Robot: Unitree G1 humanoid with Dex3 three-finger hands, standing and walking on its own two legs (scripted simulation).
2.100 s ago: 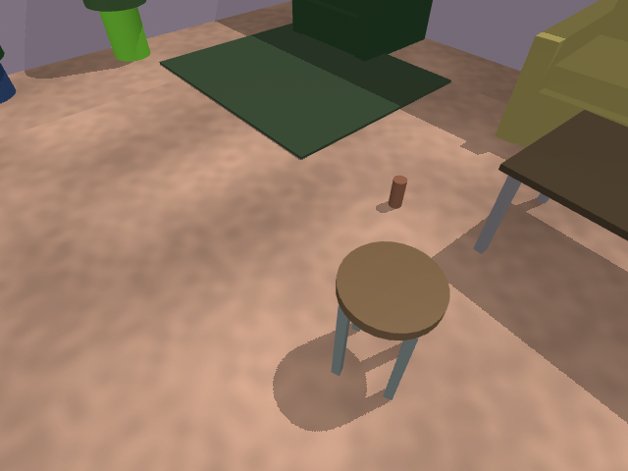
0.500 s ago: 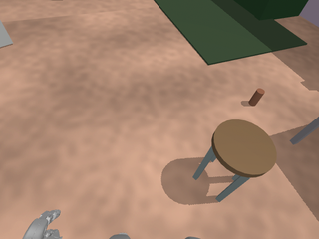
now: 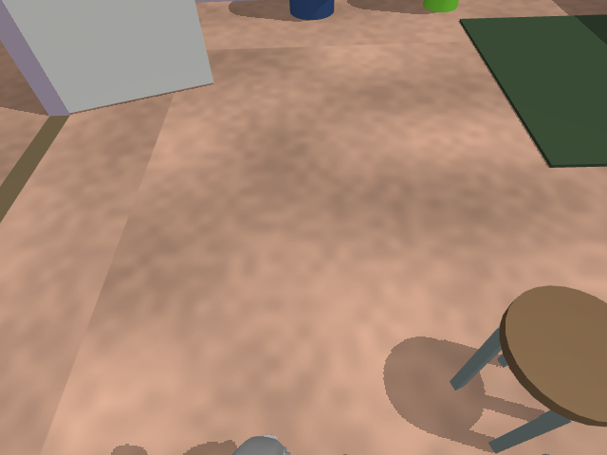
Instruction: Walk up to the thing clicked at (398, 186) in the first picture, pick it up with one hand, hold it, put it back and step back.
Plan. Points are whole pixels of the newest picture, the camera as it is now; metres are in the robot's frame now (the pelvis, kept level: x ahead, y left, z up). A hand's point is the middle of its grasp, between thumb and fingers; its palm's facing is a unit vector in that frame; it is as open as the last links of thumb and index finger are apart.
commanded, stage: walk up
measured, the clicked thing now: out of the picture +0.97 -1.15 -0.68
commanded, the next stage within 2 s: stand in 1.10 s
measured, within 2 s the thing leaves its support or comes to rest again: neither
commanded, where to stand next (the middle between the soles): +0.08 +0.00 m, yaw +10 degrees
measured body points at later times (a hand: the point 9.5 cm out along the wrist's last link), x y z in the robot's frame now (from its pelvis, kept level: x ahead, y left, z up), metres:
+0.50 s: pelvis +0.01 +0.00 -0.01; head +0.02 +0.01 +0.44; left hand +0.00 +0.32 -0.13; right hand +0.16 -0.28 -0.12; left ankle +0.00 +0.12 -0.73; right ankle +0.04 -0.14 -0.72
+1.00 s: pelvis +0.01 -0.01 +0.02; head +0.02 +0.00 +0.47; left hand +0.04 +0.31 -0.11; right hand +0.18 -0.27 -0.11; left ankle +0.00 +0.12 -0.72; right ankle +0.04 -0.14 -0.72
